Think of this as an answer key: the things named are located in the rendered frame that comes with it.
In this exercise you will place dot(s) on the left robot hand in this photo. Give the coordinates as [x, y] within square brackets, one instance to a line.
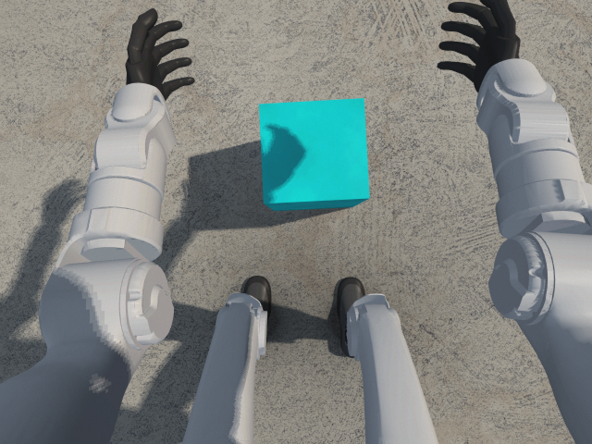
[143, 57]

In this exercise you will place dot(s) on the robot left shin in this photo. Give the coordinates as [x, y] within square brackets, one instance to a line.
[239, 297]

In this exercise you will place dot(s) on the right robot hand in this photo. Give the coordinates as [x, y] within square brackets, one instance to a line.
[497, 38]

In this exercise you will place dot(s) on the left robot forearm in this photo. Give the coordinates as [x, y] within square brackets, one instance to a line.
[121, 213]

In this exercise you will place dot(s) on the right robot foot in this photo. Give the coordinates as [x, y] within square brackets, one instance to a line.
[350, 289]

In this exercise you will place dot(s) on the right robot forearm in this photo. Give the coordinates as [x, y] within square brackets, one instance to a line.
[534, 159]

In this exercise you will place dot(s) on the right robot upper arm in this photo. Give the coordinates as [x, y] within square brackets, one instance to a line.
[543, 281]

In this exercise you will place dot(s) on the left robot upper arm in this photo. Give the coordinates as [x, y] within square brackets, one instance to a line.
[98, 320]

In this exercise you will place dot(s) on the carton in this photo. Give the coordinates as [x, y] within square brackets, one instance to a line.
[314, 154]

